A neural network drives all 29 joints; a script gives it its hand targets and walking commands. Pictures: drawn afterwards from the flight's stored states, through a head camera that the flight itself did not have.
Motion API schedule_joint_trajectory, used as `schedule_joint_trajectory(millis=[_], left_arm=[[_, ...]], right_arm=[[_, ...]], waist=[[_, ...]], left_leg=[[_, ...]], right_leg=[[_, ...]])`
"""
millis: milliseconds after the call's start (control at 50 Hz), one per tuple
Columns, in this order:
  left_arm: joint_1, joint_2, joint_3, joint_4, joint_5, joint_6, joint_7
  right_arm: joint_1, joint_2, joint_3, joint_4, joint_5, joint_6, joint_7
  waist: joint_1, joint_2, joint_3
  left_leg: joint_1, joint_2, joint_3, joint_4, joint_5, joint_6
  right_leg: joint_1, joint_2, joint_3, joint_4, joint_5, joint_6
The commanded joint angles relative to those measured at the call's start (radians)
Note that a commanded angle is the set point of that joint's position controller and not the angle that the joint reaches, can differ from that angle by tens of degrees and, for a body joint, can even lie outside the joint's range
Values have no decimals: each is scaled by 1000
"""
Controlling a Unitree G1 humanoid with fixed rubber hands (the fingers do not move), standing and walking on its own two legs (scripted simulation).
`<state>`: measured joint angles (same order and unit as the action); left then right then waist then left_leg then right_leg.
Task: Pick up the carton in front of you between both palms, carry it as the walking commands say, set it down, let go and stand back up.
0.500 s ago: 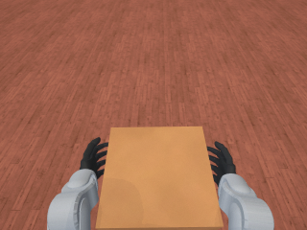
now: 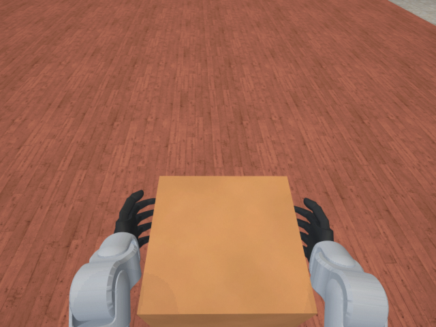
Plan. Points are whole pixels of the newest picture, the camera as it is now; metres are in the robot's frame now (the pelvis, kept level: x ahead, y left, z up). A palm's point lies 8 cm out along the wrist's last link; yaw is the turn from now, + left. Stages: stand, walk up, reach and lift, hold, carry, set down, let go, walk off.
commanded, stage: carry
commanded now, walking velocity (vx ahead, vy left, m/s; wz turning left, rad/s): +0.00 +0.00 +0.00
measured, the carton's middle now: (222, 263) +0.24 +0.00 +0.02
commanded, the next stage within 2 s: none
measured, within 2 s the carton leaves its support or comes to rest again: neither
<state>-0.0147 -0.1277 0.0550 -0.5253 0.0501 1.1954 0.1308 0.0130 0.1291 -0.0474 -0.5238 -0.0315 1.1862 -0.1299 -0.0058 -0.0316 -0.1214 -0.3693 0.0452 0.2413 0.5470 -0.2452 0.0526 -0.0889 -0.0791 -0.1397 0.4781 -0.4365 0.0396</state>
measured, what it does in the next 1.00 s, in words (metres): shifts its weight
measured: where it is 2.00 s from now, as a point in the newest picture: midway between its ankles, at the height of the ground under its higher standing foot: outside the picture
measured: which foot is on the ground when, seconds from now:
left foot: down 0.00-1.00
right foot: down 0.00-1.00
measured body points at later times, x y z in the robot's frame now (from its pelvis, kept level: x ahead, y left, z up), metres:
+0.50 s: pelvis -0.04 -0.02 +0.00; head -0.06 -0.01 +0.45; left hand +0.23 +0.14 +0.06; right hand +0.23 -0.16 +0.05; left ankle +0.02 +0.09 -0.73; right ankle -0.13 -0.11 -0.73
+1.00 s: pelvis -0.06 -0.03 +0.00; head -0.06 -0.03 +0.45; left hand +0.25 +0.12 +0.03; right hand +0.24 -0.18 +0.02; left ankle +0.02 +0.09 -0.73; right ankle -0.13 -0.11 -0.73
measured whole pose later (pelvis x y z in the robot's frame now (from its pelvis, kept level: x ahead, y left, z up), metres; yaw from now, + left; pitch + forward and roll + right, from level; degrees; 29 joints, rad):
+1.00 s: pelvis -0.06 -0.03 +0.00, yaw +0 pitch +1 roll +0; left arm -0.22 -0.14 0.18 0.14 0.22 0.68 0.03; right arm -0.19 0.14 -0.16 0.14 -0.21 0.68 -0.02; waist 0.00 -0.01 -0.04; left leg -0.41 0.10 0.20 0.54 -0.14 0.02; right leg -0.16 -0.03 -0.18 0.56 -0.42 -0.03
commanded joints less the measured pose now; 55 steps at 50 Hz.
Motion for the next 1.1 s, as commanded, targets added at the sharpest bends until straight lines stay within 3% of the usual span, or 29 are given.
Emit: schedule_joint_trajectory(millis=[0,140,200,260,320,420,440,520,540,580,720,740,800,900,940,980,1020,1080], left_arm=[[-315,-784,-638,-74,-271,-5,-125],[-314,-749,-634,0,-252,-16,-147],[-352,-730,-624,37,-237,-45,-163],[-396,-677,-587,108,-196,-87,-181],[-416,-684,-561,176,-174,-132,-193],[-449,-727,-553,245,-156,-211,-218],[-446,-737,-550,290,-148,-225,-224],[-473,-739,-510,393,-99,-306,-243],[-499,-731,-485,421,-82,-329,-249],[-524,-764,-477,452,-79,-376,-260],[-596,-808,-411,644,-29,-527,-306],[-591,-812,-393,673,-20,-543,-313],[-645,-881,-448,665,-54,-581,-330],[-604,-905,-482,637,-74,-550,-336],[-578,-913,-495,611,-80,-525,-333],[-574,-905,-500,586,-84,-508,-332],[-580,-889,-491,586,-76,-500,-330],[-583,-887,-477,590,-71,-500,-332]], right_arm=[[-368,779,627,-82,247,-1,118],[-360,741,615,-18,216,-12,136],[-380,732,611,33,205,-38,156],[-425,700,580,110,175,-78,174],[-466,698,567,153,158,-127,183],[-480,725,538,239,132,-206,210],[-484,720,530,265,120,-220,214],[-498,722,466,375,76,-297,239],[-519,728,456,405,64,-317,244],[-550,745,446,438,59,-367,259],[-650,788,397,609,22,-523,304],[-666,806,399,633,22,-542,312],[-689,855,430,638,35,-577,324],[-661,887,480,600,54,-546,328],[-649,899,494,560,64,-524,326],[-623,898,501,559,69,-499,323],[-621,879,469,574,56,-493,322],[-623,869,462,561,45,-491,321]], waist=[[9,0,-214],[5,2,-169],[8,2,-154],[7,35,-94],[8,6,-83],[6,25,-132],[8,11,-134],[4,46,-123],[5,26,-107],[7,29,-124],[7,48,-154],[7,18,-152],[8,41,-186],[6,12,-226],[8,26,-219],[6,5,-221],[9,34,-210],[7,15,-188]], left_leg=[[242,119,-122,39,630,12],[194,124,-136,34,490,4],[208,127,-138,21,474,-2],[180,119,-140,-17,368,-3],[168,128,-160,-44,310,-9],[198,127,-149,-34,321,-14],[201,126,-156,-48,303,-12],[194,127,-150,-60,240,-17],[179,125,-162,-70,201,-17],[185,130,-151,-62,249,-18],[195,127,-161,-64,243,-19],[199,130,-156,-63,267,-22],[214,131,-150,-49,290,-20],[208,127,-138,-11,384,-10],[204,128,-130,-14,403,-7],[203,128,-134,-3,398,-12],[201,128,-133,-13,394,-11],[185,128,-137,-19,364,-15]], right_leg=[[-25,-85,33,0,693,-4],[-20,-96,31,-16,633,-22],[-59,-89,25,-24,551,-26],[-98,-86,36,-58,412,-31],[-113,-81,39,-75,311,-40],[-103,-78,37,-68,312,-46],[-114,-73,41,-69,282,-48],[-131,-75,53,-85,211,-53],[-138,-67,55,-90,193,-54],[-131,-74,54,-80,211,-58],[-124,-65,57,-62,212,-62],[-139,-65,59,-56,234,-65],[-125,-68,62,-50,275,-71],[-74,-70,49,0,434,-65],[-91,-75,52,11,463,-69],[-85,-70,44,7,454,-65],[-97,-70,46,8,415,-68],[-104,-76,52,-10,433,-66]])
